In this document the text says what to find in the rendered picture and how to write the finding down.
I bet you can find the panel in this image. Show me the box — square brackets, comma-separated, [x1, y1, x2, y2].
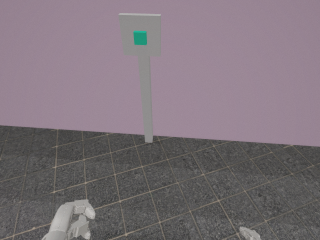
[118, 13, 161, 143]

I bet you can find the robot left forearm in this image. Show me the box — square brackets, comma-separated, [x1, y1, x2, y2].
[42, 230, 68, 240]

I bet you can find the button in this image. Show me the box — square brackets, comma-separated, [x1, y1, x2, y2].
[133, 30, 147, 45]

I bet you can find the robot right hand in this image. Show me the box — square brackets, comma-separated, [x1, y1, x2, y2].
[239, 226, 262, 240]

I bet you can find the robot left hand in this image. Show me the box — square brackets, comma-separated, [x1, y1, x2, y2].
[49, 199, 96, 240]

